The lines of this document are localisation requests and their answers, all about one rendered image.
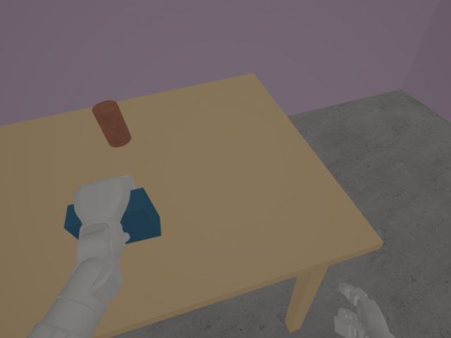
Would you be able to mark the robot right hand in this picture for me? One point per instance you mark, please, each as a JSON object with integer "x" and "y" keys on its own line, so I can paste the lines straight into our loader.
{"x": 369, "y": 316}

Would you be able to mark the robot left forearm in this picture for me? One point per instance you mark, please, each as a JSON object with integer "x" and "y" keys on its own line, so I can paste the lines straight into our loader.
{"x": 95, "y": 280}

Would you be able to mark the sponge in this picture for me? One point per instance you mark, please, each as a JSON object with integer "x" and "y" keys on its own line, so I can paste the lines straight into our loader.
{"x": 140, "y": 219}

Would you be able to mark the robot left hand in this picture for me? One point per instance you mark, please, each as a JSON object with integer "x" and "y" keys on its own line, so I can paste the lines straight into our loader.
{"x": 107, "y": 198}

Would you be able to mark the table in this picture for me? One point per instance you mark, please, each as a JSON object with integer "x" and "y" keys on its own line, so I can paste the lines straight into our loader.
{"x": 244, "y": 202}

